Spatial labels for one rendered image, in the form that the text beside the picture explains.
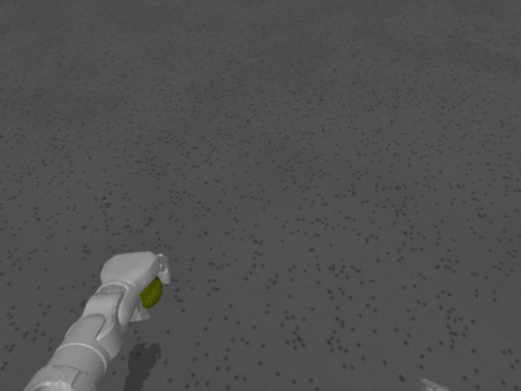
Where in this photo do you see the ball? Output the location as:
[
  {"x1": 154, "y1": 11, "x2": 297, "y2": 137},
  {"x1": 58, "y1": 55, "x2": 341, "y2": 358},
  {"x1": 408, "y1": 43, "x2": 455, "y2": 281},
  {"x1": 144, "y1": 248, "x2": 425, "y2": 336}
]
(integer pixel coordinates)
[{"x1": 139, "y1": 276, "x2": 163, "y2": 309}]

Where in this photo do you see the left robot hand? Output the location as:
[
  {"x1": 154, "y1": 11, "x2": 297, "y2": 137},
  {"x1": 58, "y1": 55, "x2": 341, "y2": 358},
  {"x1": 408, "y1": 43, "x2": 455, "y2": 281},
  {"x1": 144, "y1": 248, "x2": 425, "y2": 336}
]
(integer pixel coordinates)
[{"x1": 100, "y1": 251, "x2": 171, "y2": 322}]

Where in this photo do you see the left robot arm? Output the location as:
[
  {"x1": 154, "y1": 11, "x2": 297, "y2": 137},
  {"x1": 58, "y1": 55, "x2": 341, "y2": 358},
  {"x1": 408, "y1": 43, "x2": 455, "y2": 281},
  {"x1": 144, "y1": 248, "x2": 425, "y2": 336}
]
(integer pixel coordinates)
[{"x1": 23, "y1": 279, "x2": 139, "y2": 391}]

